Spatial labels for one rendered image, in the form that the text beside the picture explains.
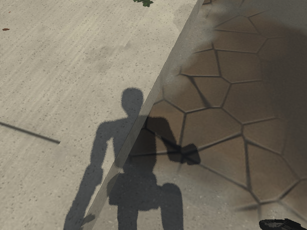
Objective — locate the right robot hand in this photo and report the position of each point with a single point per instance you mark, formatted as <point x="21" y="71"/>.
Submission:
<point x="280" y="224"/>

